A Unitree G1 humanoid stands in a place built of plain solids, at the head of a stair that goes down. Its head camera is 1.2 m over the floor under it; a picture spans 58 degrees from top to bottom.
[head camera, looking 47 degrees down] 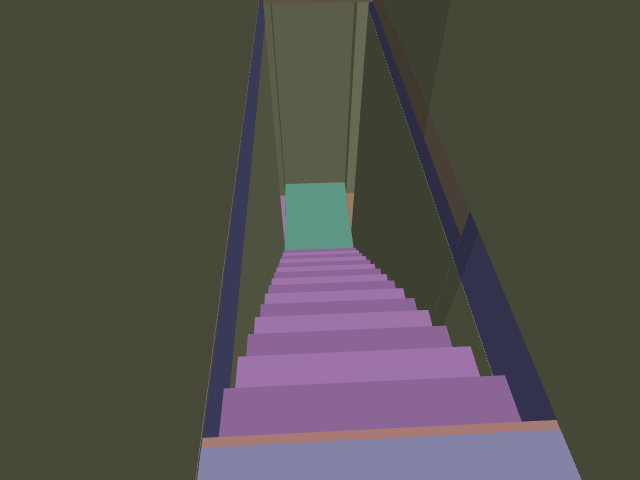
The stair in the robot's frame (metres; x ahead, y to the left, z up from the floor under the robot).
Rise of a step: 0.21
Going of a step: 0.23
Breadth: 0.96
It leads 3 degrees to the left of straight ahead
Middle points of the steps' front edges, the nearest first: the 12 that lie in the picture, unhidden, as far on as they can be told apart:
0.43 -0.17 0.00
0.65 -0.16 -0.20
0.88 -0.14 -0.41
1.11 -0.13 -0.62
1.33 -0.12 -0.82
1.56 -0.11 -1.03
1.79 -0.10 -1.23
2.02 -0.09 -1.44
2.24 -0.08 -1.64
2.47 -0.07 -1.85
2.70 -0.06 -2.05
2.92 -0.04 -2.26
